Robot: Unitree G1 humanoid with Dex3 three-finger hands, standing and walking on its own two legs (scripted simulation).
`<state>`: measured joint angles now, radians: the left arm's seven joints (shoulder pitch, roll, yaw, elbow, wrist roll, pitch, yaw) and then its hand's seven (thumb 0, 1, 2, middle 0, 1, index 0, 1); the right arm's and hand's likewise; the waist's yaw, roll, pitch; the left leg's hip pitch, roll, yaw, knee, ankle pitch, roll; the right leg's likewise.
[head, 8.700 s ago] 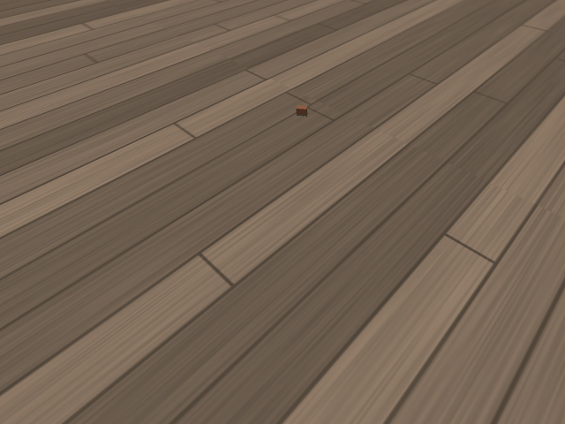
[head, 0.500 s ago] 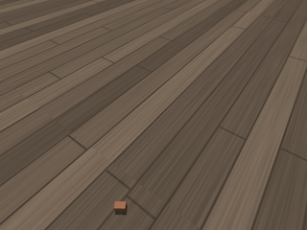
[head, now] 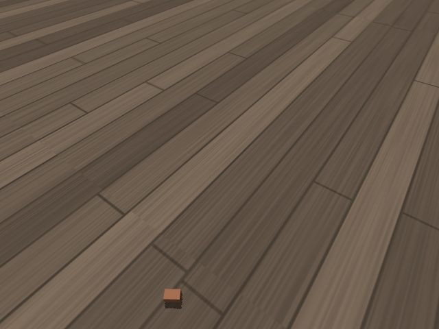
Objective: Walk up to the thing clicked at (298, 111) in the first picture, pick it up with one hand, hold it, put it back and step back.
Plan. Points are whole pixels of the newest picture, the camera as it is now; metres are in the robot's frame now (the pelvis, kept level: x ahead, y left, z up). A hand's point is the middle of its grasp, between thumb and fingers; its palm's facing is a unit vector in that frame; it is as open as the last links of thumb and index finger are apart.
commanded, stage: stand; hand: left
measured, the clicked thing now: (172, 295) +0.45 +0.23 -0.77
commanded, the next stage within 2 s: walk up in 0.42 s
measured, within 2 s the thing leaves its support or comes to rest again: neither
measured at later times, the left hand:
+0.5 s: hand out of the picture +0.07 +0.26 -0.16, palm faces -0.01 -0.94 -0.34, open 7.4 cm
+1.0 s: hand out of the picture +0.11 +0.26 -0.16, palm faces +0.00 -0.94 -0.35, open 7.4 cm
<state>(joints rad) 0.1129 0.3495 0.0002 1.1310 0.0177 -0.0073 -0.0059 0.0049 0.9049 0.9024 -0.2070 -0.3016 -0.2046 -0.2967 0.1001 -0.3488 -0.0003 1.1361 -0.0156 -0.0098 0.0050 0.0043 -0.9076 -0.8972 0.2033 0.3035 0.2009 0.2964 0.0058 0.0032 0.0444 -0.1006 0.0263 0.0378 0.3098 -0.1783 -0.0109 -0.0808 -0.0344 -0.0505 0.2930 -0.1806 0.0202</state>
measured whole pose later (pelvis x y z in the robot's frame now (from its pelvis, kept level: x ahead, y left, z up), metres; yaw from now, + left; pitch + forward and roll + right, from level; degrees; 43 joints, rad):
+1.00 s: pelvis +0.03 +0.00 -0.01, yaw +0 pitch -3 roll +0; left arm 0.14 0.35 0.02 1.05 0.02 -0.01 0.00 0.01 0.90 0.90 -0.21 -0.30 -0.20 -0.30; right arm 0.14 -0.35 -0.04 1.04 -0.02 0.01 0.01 0.00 -0.91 -0.90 0.20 0.30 0.20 0.30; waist 0.01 0.00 0.06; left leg -0.09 0.03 0.04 0.45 -0.31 0.00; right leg -0.07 -0.04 -0.04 0.43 -0.30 0.02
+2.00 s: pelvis +0.00 +0.01 +0.00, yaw -1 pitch -3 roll +0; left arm 0.11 0.35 0.00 1.08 0.01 0.00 -0.01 0.01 0.90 0.90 -0.21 -0.30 -0.20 -0.30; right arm 0.10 -0.35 -0.01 1.07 -0.01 -0.01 0.00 0.01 -0.91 -0.90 0.20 0.30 0.20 0.30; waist 0.01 0.00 0.09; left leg -0.09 0.02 0.05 0.36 -0.22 0.00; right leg -0.08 -0.04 -0.03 0.35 -0.22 0.03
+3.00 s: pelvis -0.01 +0.00 +0.00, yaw +0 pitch -2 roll +0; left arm 0.12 0.34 0.00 1.13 0.02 -0.01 -0.01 0.00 0.90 0.90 -0.21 -0.30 -0.20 -0.30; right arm 0.11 -0.35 0.00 1.13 -0.02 -0.01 0.01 0.00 -0.91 -0.90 0.20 0.30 0.20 0.30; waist 0.00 0.01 0.05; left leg -0.11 0.03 0.04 0.32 -0.17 -0.01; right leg -0.10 -0.03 -0.04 0.31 -0.17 0.02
